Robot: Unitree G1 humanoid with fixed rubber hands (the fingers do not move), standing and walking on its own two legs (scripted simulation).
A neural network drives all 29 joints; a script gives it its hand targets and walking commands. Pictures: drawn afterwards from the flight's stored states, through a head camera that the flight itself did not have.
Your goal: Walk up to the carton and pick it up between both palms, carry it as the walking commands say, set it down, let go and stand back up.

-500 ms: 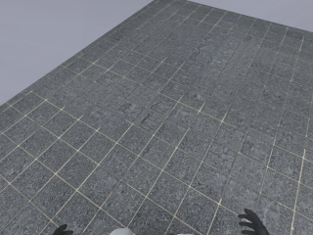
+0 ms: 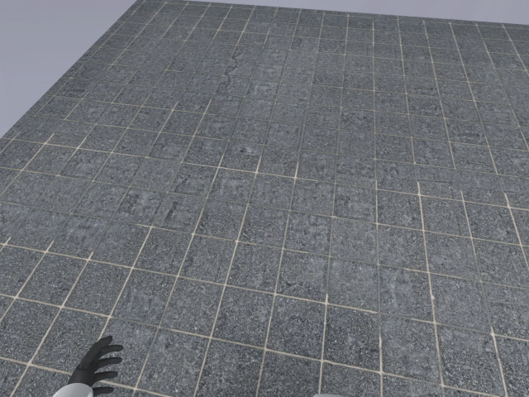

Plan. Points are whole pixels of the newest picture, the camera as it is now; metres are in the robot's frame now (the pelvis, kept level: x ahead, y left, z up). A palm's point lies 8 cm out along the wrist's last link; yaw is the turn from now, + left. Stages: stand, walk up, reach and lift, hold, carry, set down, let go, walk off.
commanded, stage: walk up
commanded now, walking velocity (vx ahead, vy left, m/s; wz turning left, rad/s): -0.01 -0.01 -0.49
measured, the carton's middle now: out of the picture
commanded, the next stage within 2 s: none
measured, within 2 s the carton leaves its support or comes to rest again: neither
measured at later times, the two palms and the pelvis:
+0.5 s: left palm out of the picture +0.09 +0.29 -0.12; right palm out of the picture +0.03 -0.26 -0.09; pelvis -0.02 +0.02 +0.01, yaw -12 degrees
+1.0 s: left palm (156, 358) +0.19 +0.18 -0.09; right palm out of the picture -0.11 -0.27 -0.12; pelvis -0.04 -0.01 +0.01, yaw -28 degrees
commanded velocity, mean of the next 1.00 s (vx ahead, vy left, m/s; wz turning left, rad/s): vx -0.01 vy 0.00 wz -0.49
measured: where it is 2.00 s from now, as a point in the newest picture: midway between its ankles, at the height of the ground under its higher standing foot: outside the picture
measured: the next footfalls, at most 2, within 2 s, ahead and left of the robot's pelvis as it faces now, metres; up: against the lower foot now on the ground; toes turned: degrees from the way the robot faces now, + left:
left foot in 0.44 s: +0.03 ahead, +0.14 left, +0.00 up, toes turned -9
right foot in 0.80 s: -0.06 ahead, -0.11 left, +0.00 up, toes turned -28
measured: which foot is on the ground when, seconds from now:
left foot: up 0.00-0.42, down 0.44-0.80, up 0.82-1.00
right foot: down 0.00-0.44, up 0.46-0.78, down 0.80-1.00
